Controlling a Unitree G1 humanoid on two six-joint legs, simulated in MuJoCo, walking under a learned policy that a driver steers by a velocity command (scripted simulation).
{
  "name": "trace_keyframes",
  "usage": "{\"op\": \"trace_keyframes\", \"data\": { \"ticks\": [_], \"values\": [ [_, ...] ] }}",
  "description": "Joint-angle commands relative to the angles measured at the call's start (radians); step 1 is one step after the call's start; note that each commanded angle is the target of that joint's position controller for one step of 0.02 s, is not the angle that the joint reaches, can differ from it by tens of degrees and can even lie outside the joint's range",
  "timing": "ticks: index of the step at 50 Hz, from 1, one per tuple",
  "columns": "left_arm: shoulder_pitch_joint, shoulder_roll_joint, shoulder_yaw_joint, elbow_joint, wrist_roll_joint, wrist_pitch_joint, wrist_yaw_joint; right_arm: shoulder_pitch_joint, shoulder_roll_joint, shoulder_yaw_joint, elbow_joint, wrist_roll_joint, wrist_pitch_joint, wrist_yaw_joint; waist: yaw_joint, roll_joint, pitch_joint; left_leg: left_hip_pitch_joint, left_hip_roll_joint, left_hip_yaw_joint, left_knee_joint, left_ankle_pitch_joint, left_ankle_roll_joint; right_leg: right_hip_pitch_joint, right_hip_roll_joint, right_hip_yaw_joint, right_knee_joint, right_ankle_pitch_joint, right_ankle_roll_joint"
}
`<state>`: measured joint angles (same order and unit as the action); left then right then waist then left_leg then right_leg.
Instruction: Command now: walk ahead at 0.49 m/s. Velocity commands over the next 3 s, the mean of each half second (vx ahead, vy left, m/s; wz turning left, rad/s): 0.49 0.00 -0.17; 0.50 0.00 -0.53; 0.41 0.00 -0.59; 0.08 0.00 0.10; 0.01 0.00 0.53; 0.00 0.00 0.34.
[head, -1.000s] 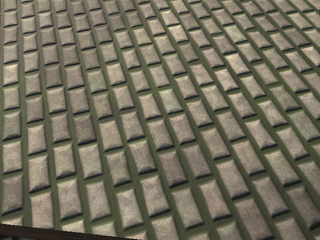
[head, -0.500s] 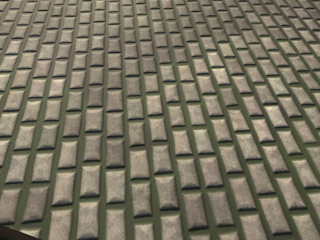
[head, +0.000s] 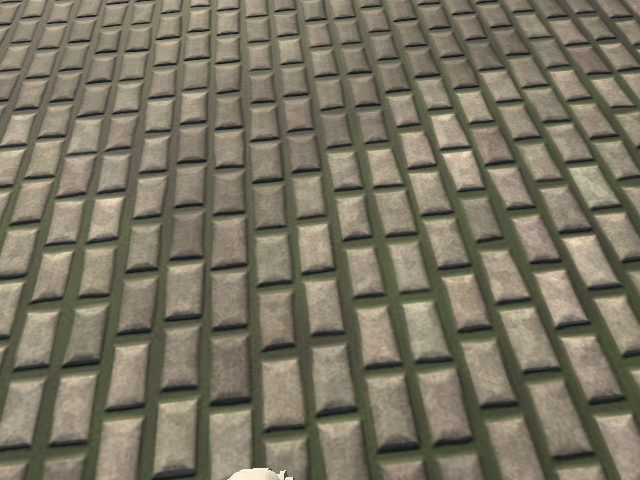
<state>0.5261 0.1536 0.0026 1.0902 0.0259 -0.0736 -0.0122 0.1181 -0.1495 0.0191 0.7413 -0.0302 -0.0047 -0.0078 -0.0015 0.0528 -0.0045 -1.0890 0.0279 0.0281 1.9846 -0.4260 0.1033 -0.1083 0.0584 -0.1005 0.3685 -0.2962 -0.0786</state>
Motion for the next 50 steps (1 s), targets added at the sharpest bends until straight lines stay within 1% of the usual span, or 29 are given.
{"op": "trace_keyframes", "data": {
  "ticks": [1, 3, 4, 5, 6, 7, 8, 9, 10, 11, 12, 13, 14, 15, 16, 17, 19, 23, 27, 32, 36, 39, 40, 41, 42, 43, 45, 47, 50],
  "values": [
    [0.024, 0.124, 0.003, -0.005, -0.011, -0.032, 0.008, -0.238, 0.022, 0.032, -0.214, 0.009, -0.011, -0.027, -0.017, -0.106, 0.183, -0.363, 0.029, 0.008, 0.122, -0.093, 0.016, -0.047, -0.316, 0.251, -0.289, -0.052, -0.130],
    [0.092, 0.087, -0.014, 0.045, -0.026, -0.020, 0.031, -0.352, 0.047, 0.063, -0.306, 0.005, -0.012, -0.015, 0.007, -0.096, 0.173, -0.319, 0.068, 0.084, -0.093, -0.111, 0.021, -0.032, -0.258, 0.197, -0.349, 0.079, -0.104],
    [0.106, 0.102, -0.014, 0.031, -0.030, -0.008, 0.044, -0.333, 0.021, 0.066, -0.308, 0.003, -0.007, 0.000, 0.022, -0.065, 0.131, -0.195, 0.058, 0.164, -0.252, -0.085, 0.007, -0.026, -0.238, 0.161, -0.416, 0.265, -0.134],
    [0.095, 0.094, -0.014, 0.037, -0.047, 0.004, 0.059, -0.310, 0.050, 0.078, -0.312, 0.005, -0.004, 0.014, 0.010, -0.059, 0.096, 0.056, 0.075, 0.137, -0.470, -0.014, 0.019, -0.069, -0.242, 0.116, -0.471, 0.421, -0.136],
    [0.084, 0.073, -0.023, 0.007, -0.056, 0.012, 0.057, -0.255, 0.052, 0.074, -0.267, 0.014, 0.005, 0.023, 0.021, -0.015, -0.001, 0.295, 0.002, 0.238, -0.574, 0.038, 0.016, -0.096, -0.193, 0.057, -0.448, 0.684, -0.141],
    [0.055, 0.147, -0.012, -0.024, -0.047, -0.002, 0.053, -0.186, 0.054, 0.069, -0.252, 0.024, 0.001, 0.024, -0.021, -0.098, -0.070, 0.474, -0.035, 0.224, -0.666, 0.049, 0.025, -0.054, -0.252, 0.047, -0.349, 1.197, -0.149],
    [0.056, 0.228, 0.013, -0.041, -0.041, -0.003, 0.052, -0.081, -0.002, 0.041, -0.207, 0.026, 0.004, 0.020, -0.079, -0.151, -0.185, 0.558, -0.100, 0.234, -0.700, -0.021, 0.030, 0.073, -0.284, 0.041, -0.188, 1.586, -0.138],
    [0.043, 0.291, 0.038, -0.052, -0.029, -0.001, 0.044, 0.052, -0.044, 0.016, -0.166, 0.024, 0.003, 0.020, -0.140, -0.215, -0.281, 0.620, -0.132, 0.204, -0.790, -0.070, 0.046, 0.208, -0.317, 0.062, 0.002, 1.741, -0.127],
    [-0.014, 0.307, 0.056, -0.066, -0.036, -0.006, 0.029, 0.188, -0.085, -0.006, -0.126, 0.015, -0.009, 0.018, -0.210, -0.250, -0.347, 0.761, -0.117, 0.103, -0.900, -0.043, 0.087, 0.211, -0.329, 0.053, 0.232, 1.737, -0.101],
    [0.050, 0.236, 0.050, -0.105, -0.068, -0.031, 0.012, 0.291, -0.165, -0.045, -0.083, -0.001, -0.029, 0.015, -0.207, -0.112, -0.450, 1.027, 0.093, -0.331, -1.077, -0.271, 0.165, -0.078, -0.234, 0.085, 0.578, 1.452, -0.062],
    [-0.034, 0.156, 0.058, -0.145, -0.042, -0.039, -0.030, 0.364, -0.285, -0.090, -0.022, -0.002, -0.010, 0.005, -0.214, 0.135, -0.444, 1.100, 0.292, -0.920, -1.595, -0.409, 0.228, -0.333, 0.025, 0.127, 0.998, 0.229, -0.011],
    [-0.061, 0.067, 0.047, -0.082, -0.030, -0.059, -0.050, 0.294, -0.271, -0.080, -0.016, 0.016, -0.041, -0.007, -0.191, 0.056, -0.443, 1.119, 0.390, -1.189, -1.763, -0.290, 0.247, -0.544, 0.081, 0.451, 1.450, 0.122, -0.028],
    [-0.169, 0.043, 0.044, -0.172, -0.051, -0.049, -0.046, 0.234, -0.203, -0.060, 0.018, 0.040, -0.065, 0.005, -0.134, -0.046, -0.245, 0.967, 0.409, -1.016, -1.734, -0.190, 0.198, -0.671, 0.044, 0.382, 1.618, 0.098, -0.042],
    [-0.303, 0.029, 0.023, -0.267, -0.043, -0.038, -0.034, 0.185, -0.072, -0.025, 0.075, 0.035, -0.088, 0.028, -0.083, -0.138, -0.088, 0.798, 0.359, -0.764, -1.659, -0.118, 0.142, -0.734, -0.018, 0.303, 1.666, 0.114, -0.081],
    [-0.325, 0.050, 0.021, -0.315, -0.037, -0.024, -0.026, 0.144, 0.031, 0.003, 0.135, 0.017, -0.102, 0.041, -0.003, -0.186, -0.004, 0.697, 0.297, -0.535, -1.638, -0.004, 0.083, -0.741, -0.063, 0.306, 1.639, 0.137, -0.115],
    [-0.255, 0.008, 0.002, -0.321, -0.044, -0.010, -0.023, 0.113, 0.090, 0.017, 0.166, 0.001, -0.111, 0.059, 0.063, -0.150, 0.010, 0.638, 0.256, -0.353, -1.607, 0.130, 0.027, -0.726, -0.089, 0.321, 1.603, 0.211, -0.119],
    [-0.176, 0.009, -0.009, -0.308, -0.079, 0.019, -0.013, 0.089, 0.071, 0.007, 0.192, 0.007, -0.119, 0.066, 0.106, -0.082, 0.045, 0.635, 0.175, -0.090, -1.649, 0.295, -0.020, -0.742, -0.094, 0.324, 1.417, 0.250, -0.111],
    [-0.321, 0.069, 0.003, -0.363, -0.047, 0.039, -0.017, 0.113, -0.032, 0.001, 0.231, -0.002, -0.132, 0.032, 0.081, 0.023, 0.044, 0.606, 0.051, 0.202, -1.786, 0.587, -0.079, -0.626, -0.065, 0.159, 0.982, 0.425, -0.059],
    [-0.431, 0.091, 0.018, -0.380, -0.064, 0.045, -0.039, 0.246, -0.147, -0.020, 0.249, 0.002, -0.131, -0.029, 0.003, 0.018, -0.004, 0.938, 0.107, 0.176, -1.827, 0.626, -0.090, -0.701, -0.085, 0.124, 0.707, 0.450, -0.018],
    [-0.617, 0.078, 0.024, -0.449, -0.065, 0.037, -0.065, 0.280, -0.210, -0.048, 0.217, 0.023, -0.103, -0.054, -0.063, 0.006, 0.033, 1.220, 0.230, 0.171, -1.792, 0.805, -0.096, -0.731, -0.102, 0.046, 0.389, 0.325, -0.007],
    [-0.611, 0.109, 0.042, -0.462, -0.059, 0.046, -0.080, 0.290, -0.267, -0.079, 0.188, 0.037, -0.070, -0.057, -0.042, 0.060, 0.023, 1.298, 0.257, 0.222, -1.615, 1.226, -0.057, -0.572, -0.032, -0.063, 0.276, 0.152, -0.031],
    [-0.383, 0.201, 0.093, -0.411, -0.069, 0.048, -0.071, 0.235, -0.312, -0.106, 0.137, 0.041, -0.043, -0.053, 0.082, 0.094, -0.068, 1.244, 0.246, 0.229, -1.287, 1.360, -0.029, -0.281, 0.033, -0.074, 0.149, 0.077, -0.097],
    [-0.213, 0.265, 0.127, -0.368, -0.060, 0.048, -0.053, 0.199, -0.313, -0.110, 0.111, 0.043, -0.049, -0.045, 0.166, 0.061, -0.142, 1.050, 0.199, 0.219, -1.052, 1.153, -0.044, 0.016, 0.007, 0.037, 0.074, 0.126, -0.143],
    [-0.143, 0.366, 0.155, -0.379, -0.045, 0.057, -0.026, 0.192, -0.189, -0.083, 0.048, 0.026, -0.082, -0.028, 0.139, -0.216, -0.207, 0.515, 0.015, 0.202, -0.606, 0.331, -0.123, 0.434, -0.255, 0.506, 0.104, 0.137, -0.316],
    [-0.193, 0.344, 0.137, -0.385, -0.030, 0.039, -0.020, 0.198, -0.162, -0.065, 0.003, 0.043, -0.136, -0.001, 0.082, -0.195, -0.322, 0.297, -0.097, -0.074, -0.388, -0.094, -0.112, 0.517, -0.407, 0.959, -0.081, -0.037, -0.457],
    [-0.197, 0.250, 0.116, -0.390, -0.028, 0.026, -0.014, 0.064, -0.215, -0.078, -0.038, 0.074, -0.170, 0.016, 0.119, -0.110, -0.216, 0.213, -0.025, -0.160, -0.392, -0.009, -0.080, 0.431, -0.356, 0.809, -0.120, -0.023, -0.382],
    [-0.298, 0.170, 0.087, -0.403, -0.047, 0.001, -0.023, 0.072, -0.232, -0.085, -0.050, 0.056, -0.173, 0.014, 0.013, 0.006, -0.061, 0.255, 0.054, -0.136, -0.600, 0.108, -0.081, 0.187, -0.256, 0.541, -0.129, 0.189, -0.277],
    [-0.322, 0.162, 0.078, -0.424, -0.044, -0.005, -0.013, 0.091, -0.239, -0.094, -0.065, 0.033, -0.150, 0.008, -0.029, -0.003, -0.022, 0.357, 0.087, -0.122, -0.700, 0.145, -0.118, 0.015, -0.200, 0.450, -0.146, 0.297, -0.252],
    [-0.291, 0.231, 0.095, -0.439, -0.042, -0.003, 0.010, 0.022, -0.195, -0.080, -0.119, 0.015, -0.132, 0.001, -0.031, -0.032, 0.001, 0.388, 0.094, -0.074, -0.918, 0.173, -0.169, -0.132, -0.172, 0.389, -0.148, 0.412, -0.238]
  ]
}}
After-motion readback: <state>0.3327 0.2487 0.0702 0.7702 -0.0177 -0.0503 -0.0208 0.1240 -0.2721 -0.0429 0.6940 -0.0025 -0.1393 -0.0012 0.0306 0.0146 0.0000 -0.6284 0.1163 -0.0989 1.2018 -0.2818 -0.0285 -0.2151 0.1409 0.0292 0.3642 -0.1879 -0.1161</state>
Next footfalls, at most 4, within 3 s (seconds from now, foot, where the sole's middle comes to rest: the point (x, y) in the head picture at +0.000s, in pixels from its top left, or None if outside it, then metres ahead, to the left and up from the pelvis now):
0.20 left None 0.31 0.09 -0.62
0.80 right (405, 415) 0.57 -0.10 -0.62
1.22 left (356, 269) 0.93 -0.03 -0.62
1.64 right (490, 292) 0.85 -0.32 -0.62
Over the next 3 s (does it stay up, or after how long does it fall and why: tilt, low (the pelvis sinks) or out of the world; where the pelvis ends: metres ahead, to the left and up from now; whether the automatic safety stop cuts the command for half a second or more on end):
stays up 0.86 -0.12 0.15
